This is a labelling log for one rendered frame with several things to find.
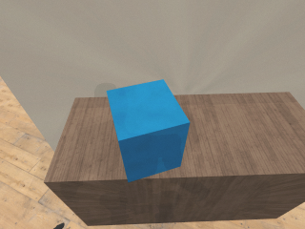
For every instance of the carton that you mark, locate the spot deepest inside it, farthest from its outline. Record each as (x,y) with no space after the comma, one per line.
(151,128)

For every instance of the pedestal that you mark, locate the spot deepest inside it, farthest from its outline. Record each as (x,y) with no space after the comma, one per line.
(244,158)

